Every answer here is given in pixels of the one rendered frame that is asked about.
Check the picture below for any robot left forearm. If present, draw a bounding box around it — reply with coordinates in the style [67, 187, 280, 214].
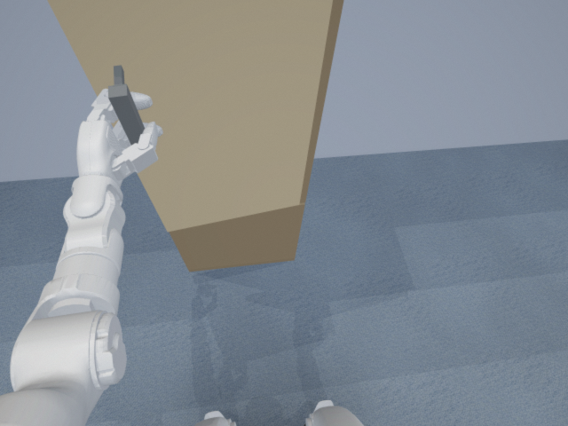
[10, 175, 125, 391]

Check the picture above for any handle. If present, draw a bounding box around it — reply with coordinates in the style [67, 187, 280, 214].
[108, 65, 145, 145]

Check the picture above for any robot left shin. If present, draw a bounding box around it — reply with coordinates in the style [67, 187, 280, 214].
[204, 411, 224, 420]

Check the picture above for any cupboard door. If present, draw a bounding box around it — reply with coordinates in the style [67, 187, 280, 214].
[47, 0, 333, 232]

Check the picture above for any robot left upper arm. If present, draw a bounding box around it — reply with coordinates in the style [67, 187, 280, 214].
[0, 310, 127, 426]

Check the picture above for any robot right thigh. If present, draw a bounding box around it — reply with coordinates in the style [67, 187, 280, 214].
[305, 406, 364, 426]

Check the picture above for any robot left hand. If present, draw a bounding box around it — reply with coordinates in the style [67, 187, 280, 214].
[76, 89, 163, 187]

